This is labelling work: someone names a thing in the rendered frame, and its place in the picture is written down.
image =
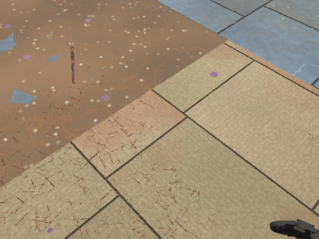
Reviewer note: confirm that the robot right hand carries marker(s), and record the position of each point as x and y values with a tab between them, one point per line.
298	229

